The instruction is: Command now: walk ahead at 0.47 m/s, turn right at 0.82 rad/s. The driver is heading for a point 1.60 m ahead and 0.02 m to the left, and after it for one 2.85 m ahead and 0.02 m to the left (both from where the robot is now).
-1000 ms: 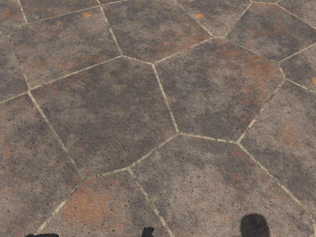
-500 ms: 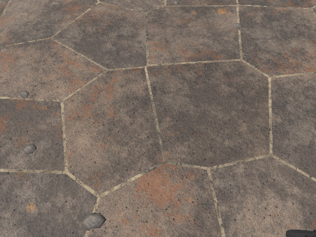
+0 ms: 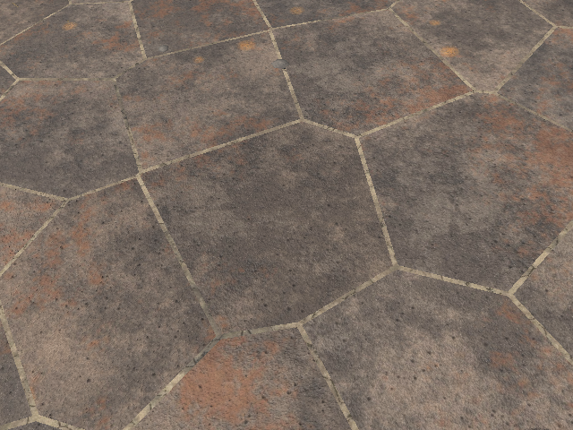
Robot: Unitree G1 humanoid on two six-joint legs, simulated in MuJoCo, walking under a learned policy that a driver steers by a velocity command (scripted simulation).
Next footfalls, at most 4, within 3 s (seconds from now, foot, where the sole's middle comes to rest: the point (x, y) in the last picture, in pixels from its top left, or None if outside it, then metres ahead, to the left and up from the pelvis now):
0.08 right None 0.03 -0.13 -0.77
0.54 left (367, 387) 0.56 -0.10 -0.77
0.96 right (432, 249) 0.96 -0.31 -0.77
1.44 left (275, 183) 1.22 0.13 -0.77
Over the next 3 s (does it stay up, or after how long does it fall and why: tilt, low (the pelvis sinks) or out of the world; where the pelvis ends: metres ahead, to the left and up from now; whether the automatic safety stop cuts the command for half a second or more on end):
stays up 2.32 -0.01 0.00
